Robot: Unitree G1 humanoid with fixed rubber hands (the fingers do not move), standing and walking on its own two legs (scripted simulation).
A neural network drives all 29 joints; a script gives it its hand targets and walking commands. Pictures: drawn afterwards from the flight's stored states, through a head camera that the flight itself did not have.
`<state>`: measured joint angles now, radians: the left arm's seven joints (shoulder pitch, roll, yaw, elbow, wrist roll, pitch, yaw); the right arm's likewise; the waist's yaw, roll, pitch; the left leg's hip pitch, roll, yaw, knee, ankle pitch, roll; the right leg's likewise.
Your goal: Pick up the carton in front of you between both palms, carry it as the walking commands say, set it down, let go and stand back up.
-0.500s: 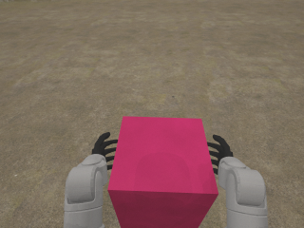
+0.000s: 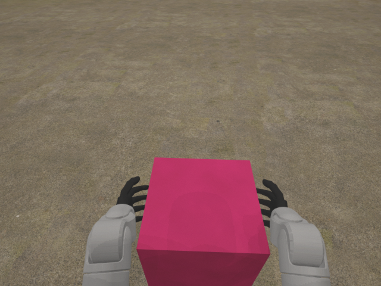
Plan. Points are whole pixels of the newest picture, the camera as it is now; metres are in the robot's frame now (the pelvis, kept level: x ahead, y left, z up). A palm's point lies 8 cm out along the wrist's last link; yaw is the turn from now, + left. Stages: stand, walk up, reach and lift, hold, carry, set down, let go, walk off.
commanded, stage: carry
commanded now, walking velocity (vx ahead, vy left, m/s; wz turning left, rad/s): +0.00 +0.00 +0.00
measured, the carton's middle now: (199, 229) +0.27 +0.00 -0.02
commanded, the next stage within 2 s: hold in 1.16 s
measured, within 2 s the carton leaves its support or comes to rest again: neither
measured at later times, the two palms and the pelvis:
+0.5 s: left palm (123, 228) +0.24 +0.15 +0.04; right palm (273, 230) +0.24 -0.14 +0.04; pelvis -0.05 +0.00 +0.00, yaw +0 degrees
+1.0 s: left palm (116, 234) +0.23 +0.16 +0.04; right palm (271, 236) +0.23 -0.13 +0.04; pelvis -0.06 +0.01 +0.00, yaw +0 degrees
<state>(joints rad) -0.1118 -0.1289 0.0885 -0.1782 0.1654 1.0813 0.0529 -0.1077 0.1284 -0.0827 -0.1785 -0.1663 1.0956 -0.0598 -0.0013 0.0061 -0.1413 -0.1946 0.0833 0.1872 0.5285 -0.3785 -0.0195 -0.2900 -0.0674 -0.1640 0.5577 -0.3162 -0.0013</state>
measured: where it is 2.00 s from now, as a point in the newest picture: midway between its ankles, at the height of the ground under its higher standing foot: outside the picture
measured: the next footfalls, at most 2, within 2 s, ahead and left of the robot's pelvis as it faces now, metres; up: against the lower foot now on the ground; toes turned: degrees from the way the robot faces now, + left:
none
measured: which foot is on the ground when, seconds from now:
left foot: down 0.00-1.00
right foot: down 0.00-1.00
